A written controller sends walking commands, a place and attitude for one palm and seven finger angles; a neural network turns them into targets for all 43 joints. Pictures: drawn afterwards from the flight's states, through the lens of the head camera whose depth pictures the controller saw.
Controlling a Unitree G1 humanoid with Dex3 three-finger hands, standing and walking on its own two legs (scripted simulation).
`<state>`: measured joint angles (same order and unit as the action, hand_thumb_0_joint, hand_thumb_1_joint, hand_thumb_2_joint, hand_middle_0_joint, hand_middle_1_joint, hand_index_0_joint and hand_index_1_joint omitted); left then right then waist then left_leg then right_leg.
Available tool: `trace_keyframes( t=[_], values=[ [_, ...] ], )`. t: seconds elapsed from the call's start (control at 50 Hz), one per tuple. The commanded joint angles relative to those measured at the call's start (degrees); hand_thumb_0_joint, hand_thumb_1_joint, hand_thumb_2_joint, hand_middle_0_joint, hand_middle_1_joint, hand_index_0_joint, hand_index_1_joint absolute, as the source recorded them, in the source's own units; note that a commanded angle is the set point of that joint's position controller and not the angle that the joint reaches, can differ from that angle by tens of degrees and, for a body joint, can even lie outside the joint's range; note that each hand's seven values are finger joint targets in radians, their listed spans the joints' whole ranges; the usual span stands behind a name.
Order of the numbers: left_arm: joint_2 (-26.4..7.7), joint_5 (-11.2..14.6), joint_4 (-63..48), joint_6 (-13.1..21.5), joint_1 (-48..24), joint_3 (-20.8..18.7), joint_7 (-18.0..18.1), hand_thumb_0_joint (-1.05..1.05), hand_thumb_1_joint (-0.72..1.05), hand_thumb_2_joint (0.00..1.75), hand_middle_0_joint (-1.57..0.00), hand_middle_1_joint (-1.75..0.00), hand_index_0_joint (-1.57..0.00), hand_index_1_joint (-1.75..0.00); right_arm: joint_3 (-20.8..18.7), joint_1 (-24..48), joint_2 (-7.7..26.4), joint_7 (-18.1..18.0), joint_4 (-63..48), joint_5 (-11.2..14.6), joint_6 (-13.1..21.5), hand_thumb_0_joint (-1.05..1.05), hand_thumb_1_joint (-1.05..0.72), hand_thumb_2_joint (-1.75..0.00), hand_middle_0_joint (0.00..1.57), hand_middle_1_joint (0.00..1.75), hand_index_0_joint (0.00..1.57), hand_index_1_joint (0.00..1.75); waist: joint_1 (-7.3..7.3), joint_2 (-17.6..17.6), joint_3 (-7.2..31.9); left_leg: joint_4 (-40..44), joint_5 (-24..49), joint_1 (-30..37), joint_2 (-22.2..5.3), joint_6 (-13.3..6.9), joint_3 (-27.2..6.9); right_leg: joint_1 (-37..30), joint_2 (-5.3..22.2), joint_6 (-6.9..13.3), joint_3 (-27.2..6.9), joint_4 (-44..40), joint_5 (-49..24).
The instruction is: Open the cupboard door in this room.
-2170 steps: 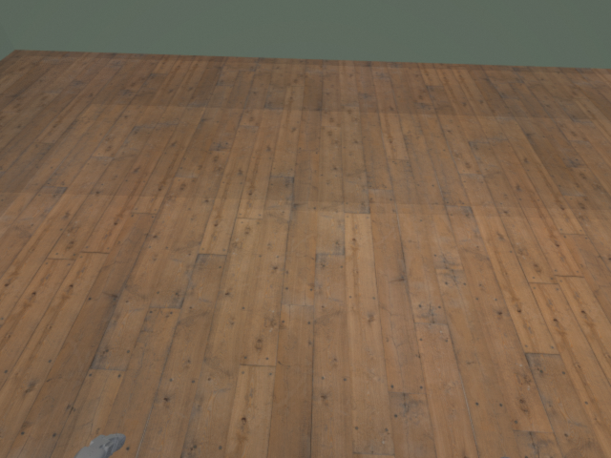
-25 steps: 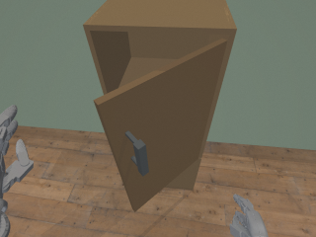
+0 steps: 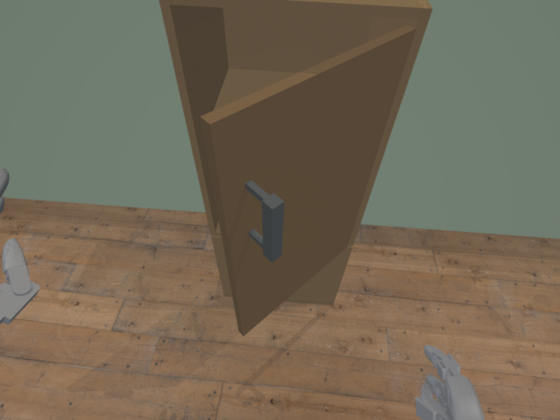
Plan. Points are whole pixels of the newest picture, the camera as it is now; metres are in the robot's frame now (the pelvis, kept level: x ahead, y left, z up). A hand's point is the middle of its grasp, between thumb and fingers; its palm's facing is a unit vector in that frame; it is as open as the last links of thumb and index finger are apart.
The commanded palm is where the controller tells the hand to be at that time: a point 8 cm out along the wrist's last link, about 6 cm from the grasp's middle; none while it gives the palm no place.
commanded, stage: step back with the hand held close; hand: left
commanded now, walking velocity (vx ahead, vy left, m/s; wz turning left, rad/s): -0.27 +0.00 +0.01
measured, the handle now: (263, 222) +0.36 +0.06 +0.10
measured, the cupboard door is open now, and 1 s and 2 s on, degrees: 47 47 47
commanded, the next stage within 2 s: stop stepping back and stand still in 0.56 s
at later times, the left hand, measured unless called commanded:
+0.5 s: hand (6, 341) +0.15 +0.25 +0.18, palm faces +0.42 -0.78 -0.46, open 7.5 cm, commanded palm +0.09 +0.28 +0.19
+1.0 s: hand out of the picture +0.06 +0.23 +0.17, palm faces +0.28 -0.77 -0.57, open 7.4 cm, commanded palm +0.01 +0.26 +0.19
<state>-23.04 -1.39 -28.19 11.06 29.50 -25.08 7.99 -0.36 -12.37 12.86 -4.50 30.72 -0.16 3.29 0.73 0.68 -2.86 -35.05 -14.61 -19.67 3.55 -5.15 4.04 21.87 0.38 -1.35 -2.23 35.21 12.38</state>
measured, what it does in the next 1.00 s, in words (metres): walks backwards: right foot, then left foot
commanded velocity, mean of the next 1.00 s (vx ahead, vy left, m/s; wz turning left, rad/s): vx -0.21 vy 0.02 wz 0.01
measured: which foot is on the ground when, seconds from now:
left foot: down 0.00-0.58, up 0.60-0.70, down 0.72-1.00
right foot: down 0.00-0.24, up 0.26-0.52, down 0.54-0.74, up 0.76-0.96, down 0.98-1.00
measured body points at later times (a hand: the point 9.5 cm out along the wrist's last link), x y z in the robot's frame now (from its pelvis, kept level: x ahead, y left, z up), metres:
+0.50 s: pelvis -0.07 -0.01 +0.01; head -0.03 +0.01 +0.46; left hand +0.12 +0.29 +0.20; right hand +0.10 -0.23 -0.07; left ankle +0.05 +0.07 -0.72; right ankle -0.20 -0.13 -0.69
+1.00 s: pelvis -0.15 -0.03 +0.01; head -0.14 -0.02 +0.46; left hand +0.04 +0.26 +0.20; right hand -0.01 -0.28 -0.06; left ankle -0.06 +0.05 -0.72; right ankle -0.15 -0.11 -0.72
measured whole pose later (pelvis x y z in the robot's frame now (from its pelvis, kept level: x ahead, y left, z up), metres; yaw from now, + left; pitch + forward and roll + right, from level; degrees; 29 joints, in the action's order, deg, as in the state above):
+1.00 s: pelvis -0.15 -0.03 +0.01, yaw -5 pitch +0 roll +0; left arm -28.1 1.9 -29.6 8.8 37.4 -25.8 8.0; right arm 0.8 -13.5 12.3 -4.1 33.2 -0.3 7.2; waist -1.5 1.5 -1.0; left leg -24.7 -7.5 -19.4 3.0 -3.1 2.8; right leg 14.4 -0.7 1.1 4.5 29.7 20.2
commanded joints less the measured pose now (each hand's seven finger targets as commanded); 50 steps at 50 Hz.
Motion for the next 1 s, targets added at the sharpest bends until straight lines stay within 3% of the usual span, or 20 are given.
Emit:
trace_keyframes(
  t=[0.0, 0.16, 0.22, 0.28, 0.34, 0.42, 0.5, 0.54, 0.56, 0.62, 0.66, 0.68, 0.7, 0.72, 0.76, 0.84, 0.88, 0.92, 0.96, 0.98],
  values=[
    [-9.0, -0.1, -11.9, 4.5, -4.7, -6.3, 1.2, 0.00, 0.90, 0.90, -0.20, -0.30, -0.20, -0.30, -3.7, 5.0, 7.9, -0.5, -9.0, 0.1, 3.4, 0.00, -0.90, -0.90, 0.20, 0.30, 0.20, 0.30, -1.00, -1.0, 3.4, 13.9, -20.9, -18.1, -10.7, -1.1, -12.2, -14.7, 2.7, 2.2, -6.7, -0.1, -4.4],
    [-11.1, 1.5, -16.0, 6.1, -3.2, -7.4, 2.2, 0.00, 0.90, 0.90, -0.20, -0.30, -0.20, -0.30, -2.6, 4.6, 6.6, 0.1, -6.7, 0.0, 4.3, 0.00, -0.90, -0.90, 0.20, 0.30, 0.20, 0.30, -1.54, -0.1, 6.5, 3.5, -15.3, -1.5, -7.1, 1.7, -11.3, 4.2, 7.2, 5.2, -10.4, -9.5, 9.7],
    [-11.2, 0.9, -17.9, 6.9, -1.7, -10.0, 2.4, 0.00, 0.90, 0.90, -0.20, -0.30, -0.20, -0.30, -3.0, 5.7, 7.7, -0.4, -7.8, -0.3, 5.3, 0.00, -0.90, -0.90, 0.20, 0.30, 0.20, 0.30, -0.49, -15.1, 8.6, 22.6, -20.7, -16.1, -17.6, -1.7, -22.0, -12.2, -2.3, 0.5, -0.2, 12.9, 0.9],
    [-12.3, 0.7, -14.5, 7.2, -1.5, -11.5, 2.8, 0.00, 0.90, 0.90, -0.20, -0.30, -0.20, -0.30, -4.0, 4.9, 6.6, -0.2, -6.1, -1.1, 6.6, 0.00, -0.90, -0.90, 0.20, 0.30, 0.20, 0.30, -0.94, -11.5, 8.2, 26.5, -18.1, -18.2, -24.2, -6.1, -25.5, -11.1, -3.9, 0.2, -1.9, 31.5, 11.9],
    [-9.0, 2.4, -11.7, 5.7, 1.0, -7.6, 2.7, 0.00, 0.90, 0.90, -0.20, -0.30, -0.20, -0.30, -3.7, 4.3, 5.8, 0.5, -3.9, -0.5, 7.5, 0.00, -0.90, -0.90, 0.20, 0.30, 0.20, 0.30, -0.72, -6.1, 7.5, 22.2, -3.2, -1.2, -20.7, -3.8, -19.1, -0.6, -2.4, 0.5, 0.6, 20.0, 16.5],
    [-6.9, 3.3, -12.9, 4.0, -1.3, -2.8, 1.9, 0.00, 0.90, 0.90, -0.20, -0.30, -0.20, -0.30, -2.7, 5.3, 6.1, 1.1, -2.8, -0.4, 7.7, 0.00, -0.90, -0.90, 0.20, 0.30, 0.20, 0.30, -0.50, -12.7, 9.6, 25.9, -2.3, 6.1, -17.5, 0.5, -14.5, -5.8, -3.0, 1.6, 4.8, 0.1, 17.6],
    [-11.6, 4.2, -16.9, 4.7, -1.7, -5.0, 0.9, 0.00, 0.90, 0.90, -0.20, -0.30, -0.20, -0.30, -2.4, 5.9, 5.4, 1.4, -2.4, -0.1, 6.3, 0.00, -0.90, -0.90, 0.20, 0.30, 0.20, 0.30, 0.42, -5.7, 16.1, 12.1, 18.1, 16.9, -11.4, 4.6, -6.5, -8.6, 2.6, 3.7, 1.0, -21.4, -4.5],
    [-16.8, 4.9, -17.6, 6.0, -1.9, -9.6, 0.9, 0.00, 0.90, 0.90, -0.20, -0.30, -0.20, -0.30, -1.6, 8.6, 4.6, 0.5, -3.8, 0.1, 5.8, 0.00, -0.90, -0.90, 0.20, 0.30, 0.20, 0.30, 1.50, 7.7, 13.5, -2.0, 2.7, 12.5, -6.2, 5.4, -0.9, -3.4, 12.8, 5.5, -4.5, -19.9, -25.2],
    [-18.6, 4.7, -17.3, 6.7, -1.5, -11.8, 0.9, 0.00, 0.90, 0.90, -0.20, -0.30, -0.20, -0.30, -1.2, 9.2, 4.2, 0.2, -4.5, -0.1, 6.2, 0.00, -0.90, -0.90, 0.20, 0.30, 0.20, 0.30, 2.00, 7.5, 12.8, -7.9, -3.6, 6.5, -5.3, 5.2, -1.3, -5.0, 15.7, 6.7, -5.7, -18.0, -32.7],
    [-16.8, 4.4, -15.5, 4.6, 3.3, -12.6, 0.0, 0.00, 0.90, 0.90, -0.20, -0.30, -0.20, -0.30, -0.6, 10.3, 3.5, -0.5, -7.1, 1.5, 5.4, 0.00, -0.90, -0.90, 0.20, 0.30, 0.20, 0.30, 2.07, 14.0, 16.4, -5.3, -5.1, -8.1, -2.5, 5.0, 0.1, -24.5, 13.8, 2.8, -1.4, -5.8, -69.2],
    [-14.2, 4.7, -15.7, 3.6, 5.9, -10.2, -0.4, 0.00, 0.90, 0.90, -0.20, -0.30, -0.20, -0.30, 0.3, 9.8, 4.2, -1.2, -6.0, 1.0, 4.9, 0.00, -0.90, -0.90, 0.20, 0.30, 0.20, 0.30, -0.23, 1.3, 15.5, 4.0, 9.8, 2.8, -1.7, 4.8, 1.3, -18.3, 9.5, 2.7, 1.3, -1.5, -61.1],
    [-13.1, 5.1, -16.2, 3.1, 6.6, -8.9, -0.2, 0.00, 0.90, 0.90, -0.20, -0.30, -0.20, -0.30, -0.3, 10.0, 5.8, -1.3, -5.6, 0.8, 4.7, 0.00, -0.90, -0.90, 0.20, 0.30, 0.20, 0.30, -1.10, -8.7, 16.1, 7.8, 31.2, 12.9, -4.1, 3.4, -1.1, -11.0, 6.2, 0.2, 4.5, 2.9, -46.6],
    [-13.5, 5.1, -17.8, 3.1, 7.0, -8.8, 0.1, 0.00, 0.90, 0.90, -0.20, -0.30, -0.20, -0.30, -1.0, 7.8, 7.2, -0.8, -5.1, 0.5, 5.2, 0.00, -0.90, -0.90, 0.20, 0.30, 0.20, 0.30, -0.58, -16.4, 19.1, 9.2, 54.1, 23.2, -11.0, 0.5, -9.6, -3.4, 1.2, -0.7, 4.9, 8.4, -13.3],
    [-13.3, 4.7, -17.9, 3.2, 6.6, -7.9, 0.2, 0.00, 0.90, 0.90, -0.20, -0.30, -0.20, -0.30, -1.8, 5.2, 7.4, 0.3, -4.7, 0.3, 6.0, 0.00, -0.90, -0.90, 0.20, 0.30, 0.20, 0.30, -0.14, -19.2, 19.3, 11.3, 60.1, 26.1, -16.6, -1.5, -14.6, 0.3, -1.4, 0.2, 2.5, 12.5, 15.8],
    [-12.0, 4.4, -14.0, 3.0, 7.0, -7.5, 0.1, 0.00, 0.90, 0.90, -0.20, -0.30, -0.20, -0.30, -2.5, 3.6, 7.6, 0.8, -4.4, 0.0, 7.2, 0.00, -0.90, -0.90, 0.20, 0.30, 0.20, 0.30, -0.10, -15.0, 12.4, 18.2, 33.8, 15.1, -17.7, -2.7, -16.9, -1.0, -2.5, 0.6, 2.4, 13.4, 23.0],
    [-12.5, 4.7, -13.7, 0.7, 9.1, -7.9, 1.2, 0.00, 0.90, 0.90, -0.20, -0.30, -0.20, -0.30, -2.0, 4.2, 6.9, 0.3, -5.1, 0.6, 7.5, 0.00, -0.90, -0.90, 0.20, 0.30, 0.20, 0.30, -1.23, -7.8, 9.5, 22.2, 12.9, 6.4, -15.3, -1.1, -14.9, -6.9, -1.3, 0.1, 5.0, 6.3, 12.5],
    [-14.4, 4.5, -14.0, 0.7, 8.8, -9.7, 1.6, 0.00, 0.90, 0.90, -0.20, -0.30, -0.20, -0.30, -1.8, 6.3, 7.2, -0.2, -6.3, 0.2, 7.1, 0.00, -0.90, -0.90, 0.20, 0.30, 0.20, 0.30, -0.51, -10.2, 7.2, 29.1, -13.1, -4.8, -13.8, -0.2, -13.1, -15.4, -1.5, 0.8, 6.8, 1.9, 12.1],
    [-13.0, 3.5, -12.2, 1.3, 8.1, -8.5, 1.8, 0.00, 0.90, 0.90, -0.20, -0.30, -0.20, -0.30, -1.6, 6.5, 6.9, -0.5, -6.5, 0.1, 6.3, 0.00, -0.90, -0.90, 0.20, 0.30, 0.20, 0.30, -0.65, -12.3, 4.5, 27.5, -21.3, -12.9, -12.1, 1.3, -11.1, -22.5, -1.4, 1.6, 7.6, -4.9, 9.4],
    [-13.5, 2.9, -10.6, 1.6, 5.4, -7.6, 1.5, 0.00, 0.90, 0.90, -0.20, -0.30, -0.20, -0.30, -2.1, 6.1, 6.3, -0.3, -6.1, -0.1, 5.6, 0.00, -0.90, -0.90, 0.20, 0.30, 0.20, 0.30, -1.02, 0.4, 3.2, 11.4, -17.1, -8.8, -6.0, 4.0, -6.8, -13.9, 5.5, 4.5, -2.7, -19.7, 17.2],
    [-14.7, 3.1, -11.7, 2.0, 3.7, -8.0, 1.4, 0.00, 0.90, 0.90, -0.20, -0.30, -0.20, -0.30, -2.6, 5.7, 6.5, -0.2, -5.4, -0.4, 5.4, 0.00, -0.90, -0.90, 0.20, 0.30, 0.20, 0.30, -1.00, 9.0, 3.8, -6.5, -9.3, 0.2, -2.5, 5.7, -5.1, 1.2, 16.1, 8.9, -17.3, -29.5, 27.3]
  ],
)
